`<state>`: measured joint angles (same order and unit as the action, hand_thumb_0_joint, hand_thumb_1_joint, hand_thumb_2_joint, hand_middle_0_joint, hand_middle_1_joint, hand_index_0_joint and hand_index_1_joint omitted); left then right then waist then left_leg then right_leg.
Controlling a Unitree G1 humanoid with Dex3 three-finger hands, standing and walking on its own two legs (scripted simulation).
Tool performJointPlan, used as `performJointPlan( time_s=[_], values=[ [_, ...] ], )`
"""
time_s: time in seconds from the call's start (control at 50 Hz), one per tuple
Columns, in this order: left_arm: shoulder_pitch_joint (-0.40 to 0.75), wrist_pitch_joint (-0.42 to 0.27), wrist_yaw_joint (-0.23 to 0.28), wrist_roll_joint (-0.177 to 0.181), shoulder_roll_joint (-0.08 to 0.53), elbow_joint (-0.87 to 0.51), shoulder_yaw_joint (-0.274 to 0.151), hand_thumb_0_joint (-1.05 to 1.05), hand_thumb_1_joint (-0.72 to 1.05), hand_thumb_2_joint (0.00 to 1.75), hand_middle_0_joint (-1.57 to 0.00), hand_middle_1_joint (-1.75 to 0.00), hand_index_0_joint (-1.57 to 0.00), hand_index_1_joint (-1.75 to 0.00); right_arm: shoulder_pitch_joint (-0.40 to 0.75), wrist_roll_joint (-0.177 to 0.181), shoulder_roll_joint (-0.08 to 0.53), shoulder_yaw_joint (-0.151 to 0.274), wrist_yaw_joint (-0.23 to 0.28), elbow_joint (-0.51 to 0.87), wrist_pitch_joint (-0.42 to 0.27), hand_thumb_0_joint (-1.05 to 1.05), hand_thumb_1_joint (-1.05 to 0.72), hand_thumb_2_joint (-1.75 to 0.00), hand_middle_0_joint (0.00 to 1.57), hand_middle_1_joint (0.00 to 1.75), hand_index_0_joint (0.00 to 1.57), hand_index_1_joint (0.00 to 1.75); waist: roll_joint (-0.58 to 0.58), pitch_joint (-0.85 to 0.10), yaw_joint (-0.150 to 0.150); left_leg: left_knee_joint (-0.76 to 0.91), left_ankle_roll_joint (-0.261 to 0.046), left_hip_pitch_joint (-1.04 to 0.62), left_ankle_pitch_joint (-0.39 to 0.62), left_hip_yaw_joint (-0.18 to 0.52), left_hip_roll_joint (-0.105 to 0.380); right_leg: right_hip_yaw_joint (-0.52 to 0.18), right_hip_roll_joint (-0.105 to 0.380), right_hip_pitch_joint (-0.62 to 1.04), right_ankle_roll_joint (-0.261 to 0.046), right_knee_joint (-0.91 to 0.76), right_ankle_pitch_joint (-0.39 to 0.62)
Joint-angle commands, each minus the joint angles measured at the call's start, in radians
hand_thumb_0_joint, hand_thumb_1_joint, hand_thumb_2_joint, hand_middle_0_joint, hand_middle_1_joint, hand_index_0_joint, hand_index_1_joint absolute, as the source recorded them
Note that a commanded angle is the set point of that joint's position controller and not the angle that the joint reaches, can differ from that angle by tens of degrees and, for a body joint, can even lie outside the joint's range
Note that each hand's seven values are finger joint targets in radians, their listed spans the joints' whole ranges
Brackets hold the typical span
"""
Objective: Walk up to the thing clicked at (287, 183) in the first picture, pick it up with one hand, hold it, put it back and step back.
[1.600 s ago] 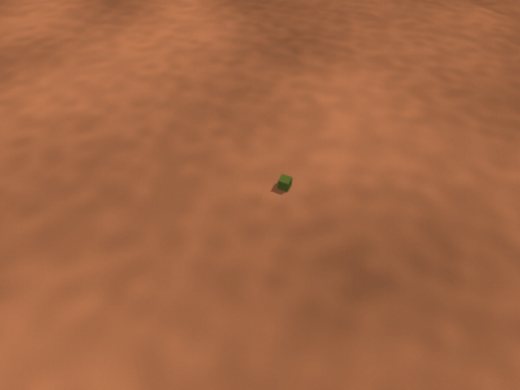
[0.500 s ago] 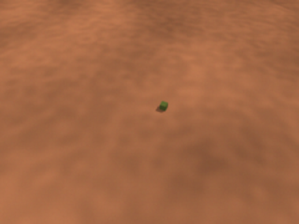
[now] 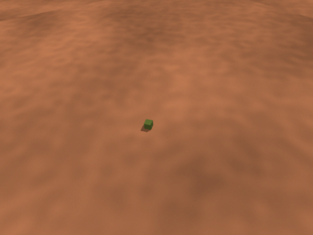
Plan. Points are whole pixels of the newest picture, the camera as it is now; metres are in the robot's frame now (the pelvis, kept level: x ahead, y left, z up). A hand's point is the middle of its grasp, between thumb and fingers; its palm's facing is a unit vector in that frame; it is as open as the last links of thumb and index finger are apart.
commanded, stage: walk up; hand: left
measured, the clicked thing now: (148, 124) +1.14 +0.17 -0.73
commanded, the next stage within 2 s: none
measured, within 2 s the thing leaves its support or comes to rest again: neither
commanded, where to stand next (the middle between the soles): +0.74 -0.01 m, yaw -7 degrees
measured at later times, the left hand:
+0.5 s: hand (81, 179) +0.34 +0.30 -0.13, palm faces -0.18 -0.92 -0.36, open 7.4 cm
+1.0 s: hand (109, 137) +0.50 +0.23 -0.11, palm faces -0.15 -0.91 -0.39, open 7.4 cm
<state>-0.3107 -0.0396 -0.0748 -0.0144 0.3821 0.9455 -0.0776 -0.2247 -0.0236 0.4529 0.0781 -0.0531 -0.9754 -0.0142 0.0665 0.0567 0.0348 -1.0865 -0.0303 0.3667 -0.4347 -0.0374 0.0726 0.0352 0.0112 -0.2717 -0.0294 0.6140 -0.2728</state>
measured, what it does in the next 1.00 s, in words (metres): walks ahead: left foot, then right foot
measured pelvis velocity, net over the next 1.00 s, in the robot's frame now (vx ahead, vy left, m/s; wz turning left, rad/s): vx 0.40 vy -0.02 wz -0.16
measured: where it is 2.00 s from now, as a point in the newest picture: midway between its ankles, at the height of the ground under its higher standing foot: (171, 169)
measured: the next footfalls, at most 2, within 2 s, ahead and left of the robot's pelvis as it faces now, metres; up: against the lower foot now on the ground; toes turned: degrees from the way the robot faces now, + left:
left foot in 0.26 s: +0.26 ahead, +0.15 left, +0.00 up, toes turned +2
right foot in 0.70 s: +0.44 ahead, -0.14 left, +0.00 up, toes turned -11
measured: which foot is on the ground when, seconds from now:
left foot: up 0.00-0.24, down 0.26-0.72, up 0.74-1.00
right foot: down 0.00-0.28, up 0.30-0.68, down 0.70-1.00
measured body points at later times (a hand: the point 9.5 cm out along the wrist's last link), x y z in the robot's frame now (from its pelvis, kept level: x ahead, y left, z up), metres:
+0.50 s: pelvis +0.21 +0.03 +0.01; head +0.23 +0.05 +0.46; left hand +0.35 +0.35 -0.10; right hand +0.20 -0.29 -0.08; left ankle +0.22 +0.14 -0.73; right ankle +0.24 -0.12 -0.66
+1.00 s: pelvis +0.40 -0.02 +0.01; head +0.40 -0.05 +0.46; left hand +0.51 +0.28 -0.08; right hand +0.42 -0.35 -0.11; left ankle +0.50 +0.13 -0.67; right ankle +0.40 -0.13 -0.73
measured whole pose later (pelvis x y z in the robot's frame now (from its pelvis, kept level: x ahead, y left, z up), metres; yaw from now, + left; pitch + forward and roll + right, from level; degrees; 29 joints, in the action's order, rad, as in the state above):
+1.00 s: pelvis +0.40 -0.02 +0.01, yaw -9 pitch -3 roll +0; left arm -0.31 -0.09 -0.05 0.00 0.37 0.85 -0.04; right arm -0.29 -0.01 0.44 0.06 -0.07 -0.84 -0.03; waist 0.07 0.07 0.01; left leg -0.94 0.00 0.52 -0.25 0.03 0.10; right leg 0.04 -0.01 -0.18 -0.04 0.47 -0.24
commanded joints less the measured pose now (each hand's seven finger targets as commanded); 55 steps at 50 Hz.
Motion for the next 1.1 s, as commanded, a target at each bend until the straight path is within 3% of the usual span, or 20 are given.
performJointPlan(
  time_s=[0.0, 0.14, 0.18, 0.22, 0.24, 0.26, 0.28, 0.3, 0.38, 0.48, 0.62, 0.66, 0.68, 0.7, 0.72, 0.74, 0.8, 0.84, 0.98, 1.08],
  values=[
    [0.030, -0.043, 0.033, 0.008, 0.314, -0.090, -0.067, 0.00, 0.90, 0.90, -0.20, -0.30, -0.20, -0.30, -0.065, 0.010, 0.186, 0.050, -0.008, 0.075, -0.035, 0.00, -0.90, -0.90, 0.20, 0.30, 0.20, 0.30, -0.206, 0.054, -0.030, 0.093, 0.002, 0.115, 0.119, 0.061, 0.058, -0.376, 0.208, -0.012, -0.160, -0.422, -0.325],
    [0.011, -0.059, 0.030, 0.002, 0.320, -0.139, -0.063, 0.00, 0.90, 0.90, -0.20, -0.30, -0.20, -0.30, 0.066, -0.010, 0.160, 0.054, -0.024, 0.170, -0.052, 0.00, -0.90, -0.90, 0.20, 0.30, 0.20, 0.30, -0.149, 0.056, 0.000, 0.401, 0.035, 0.073, 0.187, 0.017, 0.041, -0.291, 0.207, -0.013, -0.169, -0.385, -0.230],
    [0.037, -0.057, 0.030, 0.000, 0.319, -0.148, -0.057, 0.00, 0.90, 0.90, -0.20, -0.30, -0.20, -0.30, 0.024, -0.008, 0.154, 0.062, -0.021, 0.164, -0.062, 0.00, -0.90, -0.90, 0.20, 0.30, 0.20, 0.30, -0.136, 0.038, -0.027, 0.450, 0.031, -0.057, 0.215, -0.013, 0.020, -0.252, 0.199, -0.075, -0.159, -0.336, -0.189],
    [0.073, -0.055, 0.032, -0.007, 0.289, -0.164, -0.045, 0.00, 0.90, 0.90, -0.20, -0.30, -0.20, -0.30, -0.126, -0.011, 0.164, 0.077, -0.009, 0.128, -0.073, 0.00, -0.90, -0.90, 0.20, 0.30, 0.20, 0.30, -0.089, -0.029, -0.122, 0.536, 0.017, -0.305, 0.222, -0.037, -0.015, -0.190, 0.159, -0.168, -0.122, -0.144, -0.075],
    [0.024, -0.053, 0.033, -0.006, 0.235, -0.164, -0.028, 0.00, 0.90, 0.90, -0.20, -0.30, -0.20, -0.30, -0.231, -0.014, 0.211, 0.095, 0.005, 0.096, -0.085, 0.00, -0.90, -0.90, 0.20, 0.30, 0.20, 0.30, 0.077, -0.100, -0.163, 0.624, -0.008, -0.481, 0.097, 0.028, 0.002, -0.116, 0.072, -0.243, -0.094, 0.140, 0.018],
    [-0.046, -0.053, 0.034, 0.004, 0.135, -0.156, 0.000, 0.00, 0.90, 0.90, -0.20, -0.30, -0.20, -0.30, -0.282, -0.026, 0.275, 0.112, 0.018, 0.100, -0.094, 0.00, -0.90, -0.90, 0.20, 0.30, 0.20, 0.30, 0.302, -0.125, -0.162, 0.765, -0.062, -0.560, -0.139, 0.380, 0.204, -0.060, -0.071, -0.402, -0.036, 0.422, -0.170],
    [-0.078, -0.045, 0.045, 0.010, 0.182, -0.144, -0.004, 0.00, 0.90, 0.90, -0.20, -0.30, -0.20, -0.30, -0.211, -0.014, 0.297, 0.105, 0.021, 0.142, -0.098, 0.00, -0.90, -0.90, 0.20, 0.30, 0.20, 0.30, 0.191, -0.078, -0.114, 0.903, -0.127, -0.492, -0.297, 0.676, 0.356, -0.113, -0.108, -0.499, -0.020, 0.549, -0.219],
    [-0.076, -0.039, 0.055, -0.001, 0.273, -0.132, -0.020, 0.00, 0.90, 0.90, -0.20, -0.30, -0.20, -0.30, -0.140, 0.016, 0.315, 0.107, 0.016, 0.158, -0.093, 0.00, -0.90, -0.90, 0.20, 0.30, 0.20, 0.30, 0.124, -0.050, -0.099, 0.917, -0.197, -0.408, -0.363, 0.725, 0.405, -0.167, -0.028, -0.472, -0.031, 0.595, -0.219],
    [-0.049, -0.048, 0.040, 0.020, 0.253, -0.097, -0.024, 0.00, 0.90, 0.90, -0.20, -0.30, -0.20, -0.30, -0.111, 0.019, 0.201, 0.060, 0.022, 0.173, -0.104, 0.00, -0.90, -0.90, 0.20, 0.30, 0.20, 0.30, 0.054, 0.027, -0.057, 0.824, -0.123, -0.294, 0.321, 0.228, 0.218, -0.168, 0.043, -0.367, -0.007, 0.477, -0.049],
    [0.057, -0.030, 0.015, 0.022, 0.205, -0.152, -0.012, 0.00, 0.90, 0.90, -0.20, -0.30, -0.20, -0.30, -0.132, 0.015, 0.206, 0.053, 0.028, 0.185, -0.099, 0.00, -0.90, -0.90, 0.20, 0.30, 0.20, 0.30, 0.083, 0.031, -0.069, 0.803, -0.176, -0.313, 0.575, 0.056, 0.186, -0.079, 0.040, -0.337, 0.026, 0.263, 0.015],
    [0.105, -0.032, 0.002, 0.011, 0.202, -0.155, -0.028, 0.00, 0.90, 0.90, -0.20, -0.30, -0.20, -0.30, -0.117, 0.015, 0.229, 0.060, 0.024, 0.215, -0.077, 0.00, -0.90, -0.90, 0.20, 0.30, 0.20, 0.30, 0.033, -0.033, -0.054, 0.687, -0.144, -0.225, 0.387, 0.010, 0.182, 0.032, 0.021, -0.036, -0.015, -0.022, 0.140],
    [-0.018, -0.047, 0.018, 0.008, 0.253, -0.112, -0.056, 0.00, 0.90, 0.90, -0.20, -0.30, -0.20, -0.30, -0.142, 0.020, 0.175, 0.036, 0.024, 0.223, -0.072, 0.00, -0.90, -0.90, 0.20, 0.30, 0.20, 0.30, -0.122, -0.121, 0.019, 0.406, -0.101, -0.129, 0.441, -0.043, 0.122, 0.012, -0.006, 0.238, -0.039, -0.103, 0.121],
    [-0.099, -0.054, 0.030, 0.002, 0.307, -0.097, -0.079, 0.00, 0.90, 0.90, -0.20, -0.30, -0.20, -0.30, -0.207, 0.024, 0.120, 0.014, 0.022, 0.228, -0.074, 0.00, -0.90, -0.90, 0.20, 0.30, 0.20, 0.30, -0.287, -0.186, 0.048, 0.171, -0.063, 0.002, 0.301, -0.087, 0.039, -0.162, 0.092, 0.385, -0.071, -0.171, -0.017],
    [-0.144, -0.062, 0.043, 0.007, 0.373, -0.119, -0.092, 0.00, 0.90, 0.90, -0.20, -0.30, -0.20, -0.30, -0.248, 0.021, 0.080, -0.005, 0.019, 0.234, -0.069, 0.00, -0.90, -0.90, 0.20, 0.30, 0.20, 0.30, -0.392, -0.218, 0.052, -0.014, -0.022, 0.183, -0.090, -0.060, -0.072, -0.574, 0.346, 0.483, -0.153, -0.251, -0.075],
    [-0.111, -0.056, 0.044, 0.020, 0.386, -0.124, -0.088, 0.00, 0.90, 0.90, -0.20, -0.30, -0.20, -0.30, -0.214, 0.022, 0.186, 0.021, 0.029, 0.214, -0.055, 0.00, -0.90, -0.90, 0.20, 0.30, 0.20, 0.30, -0.280, -0.167, 0.061, -0.102, -0.016, 0.248, -0.114, 0.023, -0.048, -0.708, 0.403, 0.434, -0.240, -0.311, -0.110],
    [-0.065, -0.053, 0.049, 0.031, 0.379, -0.138, -0.087, 0.00, 0.90, 0.90, -0.20, -0.30, -0.20, -0.30, -0.186, 0.018, 0.211, 0.027, 0.036, 0.204, -0.052, 0.00, -0.90, -0.90, 0.20, 0.30, 0.20, 0.30, -0.239, -0.117, 0.053, -0.137, -0.013, 0.269, -0.092, 0.058, -0.012, -0.695, 0.404, 0.362, -0.272, -0.319, -0.093],
    [0.023, -0.060, 0.059, 0.034, 0.299, -0.157, -0.059, 0.00, 0.90, 0.90, -0.20, -0.30, -0.20, -0.30, -0.183, 0.035, 0.170, 0.021, 0.024, 0.170, -0.045, 0.00, -0.90, -0.90, 0.20, 0.30, 0.20, 0.30, -0.180, 0.004, -0.014, -0.063, -0.016, 0.193, 0.057, 0.109, 0.027, -0.365, 0.266, 0.138, -0.171, -0.325, 0.103],
    [0.030, -0.068, 0.057, 0.028, 0.276, -0.157, -0.050, 0.00, 0.90, 0.90, -0.20, -0.30, -0.20, -0.30, -0.203, 0.024, 0.154, 0.023, 0.012, 0.159, -0.035, 0.00, -0.90, -0.90, 0.20, 0.30, 0.20, 0.30, -0.185, 0.027, -0.033, -0.012, -0.008, 0.128, 0.127, 0.089, 0.014, -0.266, 0.211, 0.039, -0.148, -0.344, 0.140],
    [0.016, -0.083, 0.051, 0.005, 0.305, -0.189, -0.065, 0.00, 0.90, 0.90, -0.20, -0.30, -0.20, -0.30, -0.064, 0.000, 0.146, 0.043, -0.020, 0.196, -0.031, 0.00, -0.90, -0.90, 0.20, 0.30, 0.20, 0.30, -0.191, 0.055, -0.009, 0.282, 0.045, 0.175, 0.211, 0.063, 0.062, -0.220, 0.245, 0.010, -0.200, -0.411, -0.182],
    [-0.013, -0.076, 0.047, 0.006, 0.316, -0.175, -0.059, 0.00, 0.90, 0.90, -0.20, -0.30, -0.20, -0.30, 0.008, -0.002, 0.136, 0.047, -0.029, 0.210, -0.056, 0.00, -0.90, -0.90, 0.20, 0.30, 0.20, 0.30, -0.186, 0.030, 0.004, 0.466, 0.024, 0.029, 0.245, 0.016, 0.032, -0.177, 0.242, 0.004, -0.177, -0.322, -0.092]
  ],
)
